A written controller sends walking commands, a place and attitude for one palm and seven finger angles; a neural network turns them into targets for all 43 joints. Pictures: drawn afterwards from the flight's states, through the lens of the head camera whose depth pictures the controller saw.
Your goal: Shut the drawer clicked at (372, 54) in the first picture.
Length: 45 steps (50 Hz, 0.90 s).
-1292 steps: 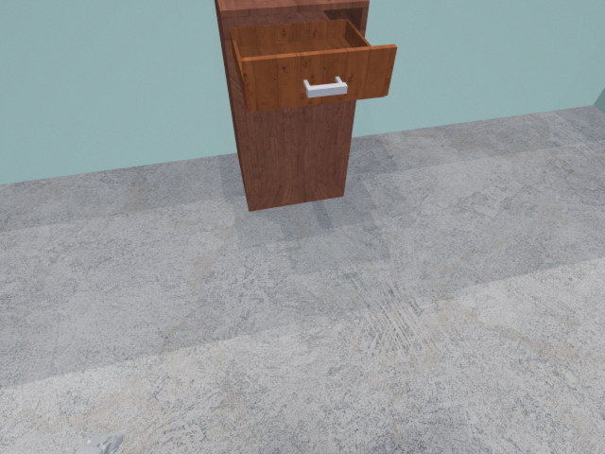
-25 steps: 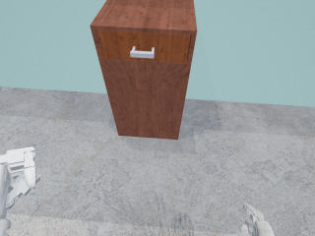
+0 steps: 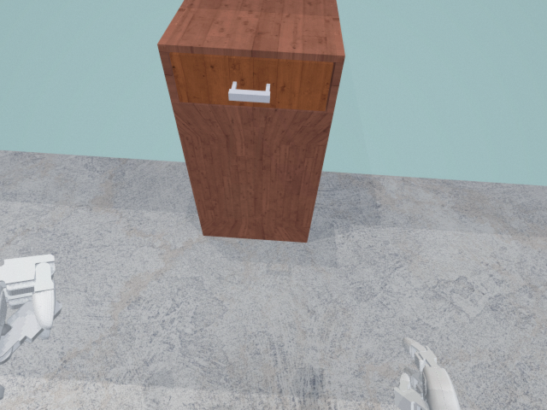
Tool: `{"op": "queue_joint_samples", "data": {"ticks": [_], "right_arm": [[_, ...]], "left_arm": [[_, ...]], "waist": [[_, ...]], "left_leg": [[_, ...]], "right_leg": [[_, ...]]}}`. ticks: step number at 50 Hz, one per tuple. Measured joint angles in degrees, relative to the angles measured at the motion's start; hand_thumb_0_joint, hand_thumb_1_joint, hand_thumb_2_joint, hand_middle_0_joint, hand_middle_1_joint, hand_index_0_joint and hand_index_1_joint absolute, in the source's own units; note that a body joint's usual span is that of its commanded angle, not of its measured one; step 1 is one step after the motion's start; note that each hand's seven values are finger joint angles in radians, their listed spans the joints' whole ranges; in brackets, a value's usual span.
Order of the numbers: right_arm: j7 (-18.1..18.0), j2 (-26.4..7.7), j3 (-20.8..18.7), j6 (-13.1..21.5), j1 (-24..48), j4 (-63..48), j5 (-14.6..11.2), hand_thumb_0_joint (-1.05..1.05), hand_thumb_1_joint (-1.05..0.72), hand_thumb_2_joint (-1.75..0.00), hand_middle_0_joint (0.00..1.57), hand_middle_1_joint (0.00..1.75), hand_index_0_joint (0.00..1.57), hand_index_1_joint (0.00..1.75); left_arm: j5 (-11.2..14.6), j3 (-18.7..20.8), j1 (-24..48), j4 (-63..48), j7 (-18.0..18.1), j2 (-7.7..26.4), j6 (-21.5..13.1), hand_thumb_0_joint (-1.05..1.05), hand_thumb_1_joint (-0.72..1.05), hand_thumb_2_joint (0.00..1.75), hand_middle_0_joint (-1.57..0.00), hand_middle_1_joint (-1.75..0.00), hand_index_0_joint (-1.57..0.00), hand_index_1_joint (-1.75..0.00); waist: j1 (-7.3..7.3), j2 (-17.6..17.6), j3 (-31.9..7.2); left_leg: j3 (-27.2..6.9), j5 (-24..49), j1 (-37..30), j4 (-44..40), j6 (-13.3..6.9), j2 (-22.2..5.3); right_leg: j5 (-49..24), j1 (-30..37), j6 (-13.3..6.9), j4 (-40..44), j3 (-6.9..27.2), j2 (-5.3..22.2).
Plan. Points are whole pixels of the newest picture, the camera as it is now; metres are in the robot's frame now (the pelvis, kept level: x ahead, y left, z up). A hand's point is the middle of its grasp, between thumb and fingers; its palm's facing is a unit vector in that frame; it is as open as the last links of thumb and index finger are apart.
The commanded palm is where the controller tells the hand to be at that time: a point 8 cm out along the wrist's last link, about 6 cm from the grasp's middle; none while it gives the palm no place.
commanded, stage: let the arm hang, fingers relaxed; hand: left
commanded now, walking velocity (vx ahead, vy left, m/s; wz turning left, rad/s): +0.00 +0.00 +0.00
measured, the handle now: (250, 91) +0.85 +0.12 -0.01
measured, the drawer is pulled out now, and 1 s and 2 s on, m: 0.00 0.00 0.00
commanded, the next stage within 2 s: look to check the result in 1.18 s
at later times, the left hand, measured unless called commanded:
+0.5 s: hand out of the picture -0.02 +0.21 -0.18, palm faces +0.03 -0.97 -0.22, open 3.7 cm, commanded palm none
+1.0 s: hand out of the picture +0.02 +0.19 -0.17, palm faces +0.02 -0.98 -0.21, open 7.3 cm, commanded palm none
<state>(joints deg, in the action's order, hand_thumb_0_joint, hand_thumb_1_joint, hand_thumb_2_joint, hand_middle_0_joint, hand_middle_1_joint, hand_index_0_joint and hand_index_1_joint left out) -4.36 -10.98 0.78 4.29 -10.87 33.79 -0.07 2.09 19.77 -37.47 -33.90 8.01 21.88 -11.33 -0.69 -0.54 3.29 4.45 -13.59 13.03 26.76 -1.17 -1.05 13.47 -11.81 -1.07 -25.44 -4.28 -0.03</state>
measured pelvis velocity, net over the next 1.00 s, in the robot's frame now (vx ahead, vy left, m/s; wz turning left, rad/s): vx -0.01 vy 0.01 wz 0.01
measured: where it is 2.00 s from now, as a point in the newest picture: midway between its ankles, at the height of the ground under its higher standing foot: outside the picture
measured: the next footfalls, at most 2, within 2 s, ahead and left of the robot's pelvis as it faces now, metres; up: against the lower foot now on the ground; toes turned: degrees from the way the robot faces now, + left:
none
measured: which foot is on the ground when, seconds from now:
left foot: down 0.00-1.00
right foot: down 0.00-1.00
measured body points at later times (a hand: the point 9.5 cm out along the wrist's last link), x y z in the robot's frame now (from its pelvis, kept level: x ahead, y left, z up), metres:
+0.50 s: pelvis -0.03 +0.01 +0.00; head +0.01 +0.03 +0.45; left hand -0.02 +0.26 -0.16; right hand +0.00 -0.24 -0.14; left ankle +0.01 +0.10 -0.74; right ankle +0.00 -0.10 -0.74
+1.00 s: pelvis -0.01 +0.01 +0.00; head +0.00 +0.00 +0.45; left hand +0.02 +0.24 -0.15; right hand +0.01 -0.22 -0.16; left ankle +0.01 +0.10 -0.74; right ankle +0.00 -0.10 -0.74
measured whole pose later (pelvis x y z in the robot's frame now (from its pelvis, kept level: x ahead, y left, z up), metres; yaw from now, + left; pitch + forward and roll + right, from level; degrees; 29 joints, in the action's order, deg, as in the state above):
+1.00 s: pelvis -0.01 +0.01 +0.00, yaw +1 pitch -1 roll +0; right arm -1.4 -9.6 -0.5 -0.1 -13.4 64.0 0.9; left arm -0.4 0.4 -11.4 64.5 1.1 10.0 -0.7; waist 0.7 0.9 2.5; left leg 4.1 -10.6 11.2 23.1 -1.8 0.3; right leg 11.5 -10.4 -0.8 -23.3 -4.6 1.1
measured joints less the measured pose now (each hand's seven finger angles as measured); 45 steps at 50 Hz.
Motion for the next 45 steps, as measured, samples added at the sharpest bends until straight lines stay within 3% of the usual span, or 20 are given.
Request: {"op": "queue_joint_samples", "data": {"ticks": [4, 6, 11, 15, 18, 20, 27, 38, 45], "right_arm": [[-0.13, -0.20, -0.15, 0.17, -0.30, 0.45, 0.05, 0.01, -0.91, -0.89, 0.20, 0.30, 0.20, 0.30], [2.40, -2.17, -1.05, 2.02, 0.10, 3.42, -0.27, 0.01, -0.90, -0.89, 0.20, 0.30, 0.20, 0.30], [4.90, -6.40, -1.65, -1.80, 3.04, 10.16, 0.47, 0.01, -0.91, -0.89, 0.20, 0.30, 0.20, 0.30], [4.90, -5.40, -1.03, -3.47, 1.85, 13.08, 1.22, 0.01, -0.91, -0.89, 0.20, 0.30, 0.20, 0.30], [4.73, -3.91, -0.52, -4.59, -0.07, 15.87, 1.45, 0.01, -0.91, -0.89, 0.20, 0.30, 0.20, 0.30], [4.53, -2.78, -0.32, -5.20, -1.52, 17.91, 1.42, 0.01, -0.91, -0.89, 0.20, 0.30, 0.20, 0.30], [3.78, -0.71, -0.79, -6.39, -5.23, 24.18, 1.21, 0.01, -0.91, -0.89, 0.19, 0.30, 0.20, 0.30], [3.20, 0.50, -1.18, -5.19, -4.29, 28.40, 0.88, 0.01, -0.91, -0.89, 0.20, 0.30, 0.20, 0.30], [3.10, 1.17, -1.18, -4.70, -2.86, 29.60, 0.94, 0.00, -0.91, -0.89, 0.20, 0.30, 0.20, 0.30]], "left_arm": [[0.03, 0.69, 0.98, 0.96, 0.33, -0.03, -0.49, 0.01, 0.88, 0.90, -1.41, -1.60, -1.41, -1.60], [-1.73, -2.75, 6.17, 10.44, -2.46, 1.06, -0.93, 0.00, 0.89, 0.90, -1.40, -1.59, -1.41, -1.60], [-3.67, -12.97, 19.38, 48.04, -7.25, -2.76, 10.48, 0.00, 0.90, 0.90, -1.34, -1.54, -1.35, -1.54], [-3.91, -17.67, 21.85, 67.59, -8.02, -6.75, 14.06, 0.00, 0.90, 0.90, -1.23, -1.43, -1.24, -1.44], [-3.48, -20.00, 21.53, 76.78, -8.10, -9.58, 14.39, 0.01, 0.91, 0.90, -1.13, -1.33, -1.13, -1.33], [-4.05, -19.83, 21.14, 81.58, -6.59, -9.70, 14.20, 0.01, 0.90, 0.90, -1.06, -1.28, -1.06, -1.26], [-2.79, -19.02, 19.41, 92.04, -7.42, -7.97, 12.85, 0.01, 0.90, 0.90, -0.79, -0.99, -0.80, -0.98], [-2.57, -19.09, 21.30, 98.55, -7.12, -9.07, 11.77, 0.00, 0.90, 0.90, -0.38, -0.51, -0.38, -0.51], [-2.56, -19.23, 24.55, 98.60, -6.96, -10.62, 11.02, 0.00, 0.90, 0.90, -0.25, -0.35, -0.25, -0.36]], "waist": [[0.17, 0.32, -0.30], [0.11, 1.89, -1.68], [1.28, 5.20, -3.57], [2.32, 2.64, -1.88], [2.19, 0.01, -0.28], [1.82, -1.15, 0.56], [0.47, -0.09, 1.44], [0.71, 2.48, 0.55], [1.10, 2.07, -0.42]], "left_leg": [[0.20, 0.42, 0.01, -0.38, -0.28, 0.03], [-0.56, 0.00, 2.77, 2.04, -0.62, 0.37], [-0.43, -1.78, 6.40, 6.86, -1.87, 1.67], [0.01, -1.30, 5.38, 6.29, -1.76, 1.83], [-0.19, -0.23, 4.30, 4.59, -1.42, 1.62], [-0.64, 0.51, 3.91, 3.55, -1.16, 1.28], [-1.68, 2.06, 2.94, 0.91, -0.91, 0.87], [-0.66, 3.01, 0.07, -2.23, -1.22, 1.58], [-0.42, 3.05, -1.11, -3.13, -0.95, 1.52]], "right_leg": [[-0.87, 0.21, 0.24, 1.01, 0.19, -0.02], [-0.44, -1.92, 0.47, -0.89, -0.57, 0.48], [2.26, -6.21, 1.36, -7.43, -0.44, 2.18], [2.32, -5.85, 1.11, -8.00, 0.03, 2.35], [1.30, -4.72, 0.83, -6.26, -0.18, 2.02], [0.34, -3.89, 0.56, -4.52, -0.65, 1.57], [-2.14, -1.58, 0.17, 0.40, -1.72, 0.83], [-2.38, 0.05, 0.58, 1.57, -0.69, 1.43], [-2.10, 0.81, 0.48, 1.78, -0.43, 1.34]]}}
